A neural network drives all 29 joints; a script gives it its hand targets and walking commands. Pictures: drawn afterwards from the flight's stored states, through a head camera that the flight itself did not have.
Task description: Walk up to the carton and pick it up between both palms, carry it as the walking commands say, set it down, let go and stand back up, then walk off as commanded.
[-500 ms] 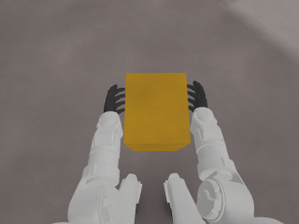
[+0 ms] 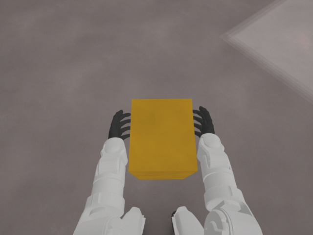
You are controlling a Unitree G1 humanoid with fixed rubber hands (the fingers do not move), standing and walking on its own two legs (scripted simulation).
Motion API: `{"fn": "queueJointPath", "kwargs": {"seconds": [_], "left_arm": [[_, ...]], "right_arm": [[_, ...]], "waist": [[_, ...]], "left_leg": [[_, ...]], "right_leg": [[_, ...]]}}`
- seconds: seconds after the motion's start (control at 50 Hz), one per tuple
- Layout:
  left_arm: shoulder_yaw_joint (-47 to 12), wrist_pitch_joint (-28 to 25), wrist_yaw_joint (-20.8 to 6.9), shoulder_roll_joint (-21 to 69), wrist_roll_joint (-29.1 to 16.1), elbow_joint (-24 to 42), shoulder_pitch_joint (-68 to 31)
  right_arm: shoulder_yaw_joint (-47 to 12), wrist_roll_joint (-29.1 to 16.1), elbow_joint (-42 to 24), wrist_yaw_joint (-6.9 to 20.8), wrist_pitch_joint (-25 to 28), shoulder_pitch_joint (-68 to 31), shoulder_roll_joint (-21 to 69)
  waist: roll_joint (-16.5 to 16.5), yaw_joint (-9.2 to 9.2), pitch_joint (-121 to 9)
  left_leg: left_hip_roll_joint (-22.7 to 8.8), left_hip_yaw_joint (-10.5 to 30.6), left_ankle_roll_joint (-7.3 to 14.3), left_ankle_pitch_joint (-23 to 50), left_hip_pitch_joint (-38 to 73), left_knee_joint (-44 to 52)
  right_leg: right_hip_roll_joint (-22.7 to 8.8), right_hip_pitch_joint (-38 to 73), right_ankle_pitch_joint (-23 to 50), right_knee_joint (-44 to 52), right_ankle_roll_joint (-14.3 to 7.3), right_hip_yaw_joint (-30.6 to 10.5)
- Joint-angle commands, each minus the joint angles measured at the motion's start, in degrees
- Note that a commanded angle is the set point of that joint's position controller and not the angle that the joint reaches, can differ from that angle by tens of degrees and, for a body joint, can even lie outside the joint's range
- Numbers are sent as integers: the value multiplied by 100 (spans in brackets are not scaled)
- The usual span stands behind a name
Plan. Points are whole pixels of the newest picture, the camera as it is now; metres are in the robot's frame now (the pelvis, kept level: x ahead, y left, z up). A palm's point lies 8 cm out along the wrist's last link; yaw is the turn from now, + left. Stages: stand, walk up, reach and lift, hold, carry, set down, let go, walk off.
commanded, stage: reach and lift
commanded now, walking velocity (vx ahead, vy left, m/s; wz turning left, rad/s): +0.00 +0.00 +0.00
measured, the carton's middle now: (161, 145) +0.36 +0.00 -0.10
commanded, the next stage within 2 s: none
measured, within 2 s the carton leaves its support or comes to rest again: neither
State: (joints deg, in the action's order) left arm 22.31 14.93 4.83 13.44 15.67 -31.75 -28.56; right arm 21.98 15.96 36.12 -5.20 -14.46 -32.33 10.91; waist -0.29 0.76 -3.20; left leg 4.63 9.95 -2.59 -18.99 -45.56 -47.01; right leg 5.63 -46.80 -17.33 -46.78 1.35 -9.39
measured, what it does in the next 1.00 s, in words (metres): stands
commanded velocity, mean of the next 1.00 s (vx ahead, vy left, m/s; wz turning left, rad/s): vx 0.00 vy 0.00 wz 0.00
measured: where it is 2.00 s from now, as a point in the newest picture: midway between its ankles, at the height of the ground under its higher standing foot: outside the picture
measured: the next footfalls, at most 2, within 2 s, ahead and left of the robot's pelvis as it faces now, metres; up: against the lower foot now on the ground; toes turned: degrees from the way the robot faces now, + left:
none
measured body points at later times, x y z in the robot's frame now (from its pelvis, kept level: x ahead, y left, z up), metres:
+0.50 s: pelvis +0.01 +0.01 +0.04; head +0.04 +0.00 +0.49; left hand +0.35 +0.13 +0.04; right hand +0.36 -0.12 +0.03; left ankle +0.03 +0.14 -0.70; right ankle +0.05 -0.12 -0.70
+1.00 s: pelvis +0.01 +0.00 +0.04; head -0.04 -0.01 +0.49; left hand +0.33 +0.13 +0.10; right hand +0.34 -0.12 +0.10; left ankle +0.03 +0.14 -0.70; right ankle +0.05 -0.12 -0.70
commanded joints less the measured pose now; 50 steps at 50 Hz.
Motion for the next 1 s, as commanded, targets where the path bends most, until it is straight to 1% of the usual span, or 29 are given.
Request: {"fn": "queueJointPath", "kwargs": {"seconds": [0.0, 0.16, 0.34, 0.52, 0.78, 0.88, 0.98], "left_arm": [[-3313, -55, -1226, 5577, -553, -318, -3135], [-3328, 153, -1246, 5782, -585, -301, -2706], [-3260, 503, -1270, 5962, -634, -280, -2464], [-3202, 1008, -1311, 6013, -759, -202, -2511], [-3358, 1839, -1398, 5908, -1063, 257, -2705], [-3302, 2109, -1427, 5831, -1103, 353, -2905], [-3085, 2313, -1448, 5713, -1050, 271, -3012]], "right_arm": [[-3197, -541, 523, 1389, 1, -2522, 5985], [-3282, -563, 329, 1486, -196, -2246, 5913], [-3364, -673, 75, 1590, -531, -2195, 5857], [-3339, -834, -71, 1633, -1030, -2364, 5912], [-3427, -1127, -504, 1566, -1897, -2549, 6058], [-3379, -1194, -600, 1548, -2186, -2720, 6100], [-3194, -1169, -455, 1536, -2400, -2793, 6115]], "waist": [[78, 3, -3354], [43, -12, -3013], [35, 12, -2634], [41, 9, -2082], [64, 3, -1434], [56, -13, -1111], [53, -20, -829]], "left_leg": [[297, -635, 53, 1698, 1731, 653], [251, -608, 71, 1915, 2383, 1214], [197, -584, 72, 1923, 3026, 1746], [131, -583, 85, 1606, 3500, 2147], [73, -520, 123, 1334, 4029, 2482], [52, -511, 156, 1031, 4062, 2574], [38, -533, 192, 780, 4037, 2600]], "right_leg": [[177, 2288, 1697, 711, -32, 493], [131, 2764, 1807, 1234, -50, 501], [78, 3247, 1705, 1721, -73, 523], [9, 3619, 1359, 2061, -61, 577], [-74, 4190, 1112, 2382, -21, 572], [-121, 4282, 838, 2477, -24, 554], [-157, 4285, 590, 2522, -35, 548]]}}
